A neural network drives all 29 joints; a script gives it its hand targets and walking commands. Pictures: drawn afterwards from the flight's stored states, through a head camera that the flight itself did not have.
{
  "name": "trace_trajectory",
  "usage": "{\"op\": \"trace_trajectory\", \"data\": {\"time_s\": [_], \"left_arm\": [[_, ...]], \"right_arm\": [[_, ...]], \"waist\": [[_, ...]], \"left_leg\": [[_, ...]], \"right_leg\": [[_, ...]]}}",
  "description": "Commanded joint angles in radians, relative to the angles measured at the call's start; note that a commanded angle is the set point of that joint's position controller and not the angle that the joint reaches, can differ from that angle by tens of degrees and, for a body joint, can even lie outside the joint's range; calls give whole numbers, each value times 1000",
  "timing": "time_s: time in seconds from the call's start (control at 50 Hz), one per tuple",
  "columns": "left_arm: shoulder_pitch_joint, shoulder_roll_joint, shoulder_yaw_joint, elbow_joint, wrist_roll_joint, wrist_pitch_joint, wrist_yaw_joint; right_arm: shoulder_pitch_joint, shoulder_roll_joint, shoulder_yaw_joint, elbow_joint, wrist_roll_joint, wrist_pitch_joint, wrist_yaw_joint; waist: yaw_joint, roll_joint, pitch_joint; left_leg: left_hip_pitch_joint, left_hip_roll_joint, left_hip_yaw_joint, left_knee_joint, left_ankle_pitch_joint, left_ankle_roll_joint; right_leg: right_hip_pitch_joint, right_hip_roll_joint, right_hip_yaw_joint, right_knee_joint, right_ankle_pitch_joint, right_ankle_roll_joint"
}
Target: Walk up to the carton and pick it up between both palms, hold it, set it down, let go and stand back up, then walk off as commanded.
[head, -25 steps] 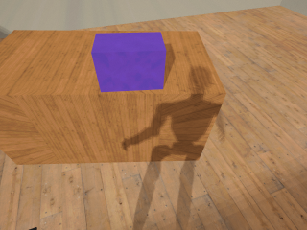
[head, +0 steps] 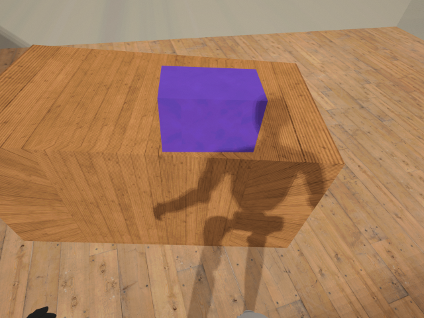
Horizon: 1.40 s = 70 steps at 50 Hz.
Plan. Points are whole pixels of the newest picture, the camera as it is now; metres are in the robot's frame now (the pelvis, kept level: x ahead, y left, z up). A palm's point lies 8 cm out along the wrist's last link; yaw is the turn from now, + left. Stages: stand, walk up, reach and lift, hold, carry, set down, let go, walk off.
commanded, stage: walk up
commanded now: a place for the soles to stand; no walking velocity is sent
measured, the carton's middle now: (209, 110) +0.72 +0.00 -0.01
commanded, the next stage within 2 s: none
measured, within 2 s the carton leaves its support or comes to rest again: neither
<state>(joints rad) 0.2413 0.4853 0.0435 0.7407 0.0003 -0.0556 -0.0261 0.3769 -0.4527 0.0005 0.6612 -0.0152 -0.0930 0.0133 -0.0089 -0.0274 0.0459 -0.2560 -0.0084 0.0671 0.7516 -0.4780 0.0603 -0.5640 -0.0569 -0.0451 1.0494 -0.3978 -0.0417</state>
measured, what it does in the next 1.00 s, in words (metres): walks ahead: right foot, then left foot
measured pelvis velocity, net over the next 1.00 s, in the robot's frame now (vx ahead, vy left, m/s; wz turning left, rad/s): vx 0.22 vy -0.03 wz -0.02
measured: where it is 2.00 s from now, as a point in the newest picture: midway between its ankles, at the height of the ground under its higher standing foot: (195, 307)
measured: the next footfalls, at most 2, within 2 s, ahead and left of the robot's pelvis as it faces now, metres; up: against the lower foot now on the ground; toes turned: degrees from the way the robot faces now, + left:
right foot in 0.14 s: +0.17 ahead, -0.14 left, +0.00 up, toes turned -6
left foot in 0.50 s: +0.23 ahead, +0.11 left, +0.00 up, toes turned +2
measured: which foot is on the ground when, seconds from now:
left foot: down 0.00-0.18, up 0.20-0.48, down 0.50-0.90, up 0.92-1.00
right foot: up 0.00-0.12, down 0.14-0.52, up 0.54-0.86, down 0.88-1.00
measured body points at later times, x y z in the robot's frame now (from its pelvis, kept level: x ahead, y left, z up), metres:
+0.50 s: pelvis +0.12 -0.01 +0.00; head +0.14 -0.01 +0.45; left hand +0.21 +0.33 -0.09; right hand +0.23 -0.32 -0.09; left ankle +0.18 +0.11 -0.71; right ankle +0.13 -0.13 -0.71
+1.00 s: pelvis +0.22 -0.03 +0.00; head +0.24 -0.04 +0.44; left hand +0.33 +0.30 -0.08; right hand +0.30 -0.34 -0.10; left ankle +0.19 +0.10 -0.66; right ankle +0.25 -0.13 -0.71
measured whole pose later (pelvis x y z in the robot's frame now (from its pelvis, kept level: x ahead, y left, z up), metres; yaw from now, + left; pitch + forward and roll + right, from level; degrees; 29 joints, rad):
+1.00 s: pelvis +0.22 -0.03 +0.00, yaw -1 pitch -3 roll +1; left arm 0.31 0.46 0.04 0.74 0.00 -0.11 -0.01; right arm 0.35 -0.44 0.00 0.66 -0.02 -0.06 0.02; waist -0.01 0.01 0.10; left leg -0.40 0.03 0.01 1.09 -0.47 0.02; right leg -0.36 -0.02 -0.06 0.80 -0.38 -0.04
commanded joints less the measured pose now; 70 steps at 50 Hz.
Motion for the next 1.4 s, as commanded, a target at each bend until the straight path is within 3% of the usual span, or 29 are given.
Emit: {"op": "trace_trajectory", "data": {"time_s": [0.0, 0.06, 0.1, 0.14, 0.18, 0.22, 0.28, 0.4, 0.46, 0.48, 0.5, 0.52, 0.62, 0.76, 0.82, 0.84, 0.86, 0.88, 0.9, 1.0, 1.16, 1.2, 1.24, 1.26, 1.28, 1.3, 1.32, 1.34, 1.38], "left_arm": [[-164, 127, 39, -89, -1, -24, -13], [-135, 124, 40, -88, 0, -41, -11], [151, 184, 72, 2, 8, -62, 6], [314, 324, 122, 9, 6, -71, 31], [250, 318, 116, 16, -2, -58, 32], [142, 260, 90, -9, -11, -53, 30], [107, 242, 81, -37, -1, -62, 24], [55, 279, 98, -72, 4, -50, 8], [-77, 190, 61, -107, 5, -33, 1], [-49, 87, 36, -117, 1, -32, -3], [-27, 73, 35, -106, -1, -19, 0], [4, 185, 54, -82, 8, -10, 8], [37, 167, 66, -44, 5, -20, 1], [-29, 148, 53, -69, 3, -45, -5], [170, 137, 65, -5, 6, -75, 11], [302, 221, 98, 29, 19, -83, 27], [309, 312, 115, 18, 22, -87, 40], [292, 322, 117, 5, 9, -78, 44], [247, 340, 116, -8, 6, -71, 42], [194, 250, 86, -20, -6, -69, 43], [126, 290, 95, -58, 3, -55, 31], [53, 292, 90, -81, 4, -52, 30], [-31, 208, 58, -102, -5, -42, 29], [-20, 111, 34, -110, -12, -41, 26], [11, 64, 23, -110, -12, -29, 28], [46, 173, 49, -83, -3, -7, 34], [55, 225, 61, -51, -5, -5, 31], [56, 219, 62, -36, -5, -1, 30], [103, 177, 56, -7, -2, 4, 26]], "right_arm": [[109, -278, -126, 23, 9, -16, -20], [80, -276, -136, 14, 5, -5, -14], [-26, -228, -118, -19, 15, 1, -11], [12, -102, -63, -55, 33, -17, 1], [-142, -256, -90, -55, 7, 5, -12], [-137, -231, -93, -43, 6, 6, 2], [-69, -207, -103, -22, 6, 7, 21], [-48, -195, -101, 5, 3, -1, 25], [196, -224, -138, 102, -8, -16, 5], [287, -308, -165, 111, -21, -26, -9], [213, -369, -168, 61, -27, -28, -18], [139, -368, -163, 25, -2, -23, -13], [102, -264, -133, 21, 2, -24, -14], [61, -289, -131, -4, -2, -8, -3], [-56, -249, -115, -32, 9, 10, 2], [-61, -167, -96, -52, 15, 9, 3], [-34, -76, -59, -81, 25, 4, 5], [-79, -151, -75, -65, 18, 16, -3], [-137, -232, -84, -59, 5, 24, -8], [-110, -205, -105, -39, 6, 28, 12], [-126, -195, -106, -41, -5, 22, 19], [-73, -201, -108, -16, -1, 10, 23], [123, -219, -134, 48, -7, -4, 5], [232, -285, -157, 72, -19, -13, -11], [187, -356, -167, 43, -23, -12, -23], [150, -368, -164, 19, -2, -6, -20], [111, -324, -153, 14, 7, -1, -15], [78, -287, -143, 14, 11, 1, -15], [-2, -251, -128, -3, 0, 1, -18]], "waist": [[-107, 194, 80], [-87, 137, -35], [70, 81, -204], [136, -208, -367], [154, -102, -145], [93, -6, 73], [48, -90, 57], [49, -188, 13], [-117, 14, -46], [-154, 287, -82], [-116, 269, -43], [-78, 115, -35], [-46, 150, -64], [-82, 246, -65], [51, 162, -138], [119, -42, -213], [105, -305, -218], [118, -107, -137], [121, -78, -90], [66, -42, 40], [68, -139, 74], [30, -136, 45], [-91, -5, -36], [-142, 259, -90], [-101, 284, -37], [-75, 124, -92], [-53, 85, -33], [-39, 56, 3], [-11, 160, -16]], "left_leg": [[203, 220, -279, -344, 667, 47], [232, 216, -227, -245, 702, 66], [41, 156, -126, 106, 796, 43], [-456, -7, -65, 440, 43, -49], [-589, 33, -122, 541, -105, -33], [-532, 86, -157, 430, -13, -32], [-355, 94, -99, 260, 1, -37], [-210, 79, -31, -7, 72, -41], [227, 14, -6, -210, 210, -53], [333, 161, -321, -393, -12, -43], [291, 346, -768, -545, -194, 36], [244, 416, -862, -552, -274, 111], [239, 294, -456, -356, 361, 104], [170, 282, -310, -273, 432, 208], [38, 206, -149, -2, 565, 128], [-152, 132, -101, 276, 464, 60], [-434, 14, -55, 446, 25, -24], [-590, -25, -84, 432, -65, -47], [-631, 41, -116, 480, -78, -38], [-466, 104, -116, 344, 64, -37], [-337, 86, -47, 120, 47, -37], [-214, 73, -44, 6, 72, -27], [133, 14, -33, -189, 203, -21], [247, 153, -306, -374, 68, -9], [259, 332, -726, -489, 78, 42], [236, 400, -793, -501, -79, 85], [199, 388, -765, -490, -76, 114], [154, 342, -654, -464, 26, 59], [111, 286, -478, -430, 101, 62]], "right_leg": [[-150, -6, -61, -270, 116, 9], [24, 54, -119, -438, 76, -8], [492, 31, -30, -577, 237, -44], [995, -370, 586, -619, 71, -212], [742, -450, 765, -716, -94, -343], [470, -356, 510, -767, -57, -265], [343, -256, 310, -706, 175, -225], [322, -259, 224, -615, 104, -209], [17, -110, 32, -274, 11, -123], [-122, -8, -44, 36, 39, -59], [-288, 112, 21, 158, -108, -4], [-266, 57, 112, 179, -109, -7], [-179, -20, 118, 43, -16, 13], [-50, -10, -8, -252, -85, 24], [290, 47, -40, -601, 93, 1], [557, -23, 125, -644, 162, 6], [710, -288, 539, -665, 272, -60], [727, -344, 689, -711, 168, -156], [674, -399, 743, -684, 141, -236], [458, -260, 414, -641, 394, -170], [335, -262, 363, -621, 188, -232], [277, -248, 313, -559, 190, -213], [96, -140, 131, -276, 308, -126], [-21, -39, 27, 62, 274, -59], [-214, 134, 36, 164, -94, 11], [-170, 90, 123, 169, -114, 7], [-184, 50, 121, 170, -99, 3], [-170, 27, 131, 153, -63, 1], [-116, 11, 126, 73, -28, 15]]}}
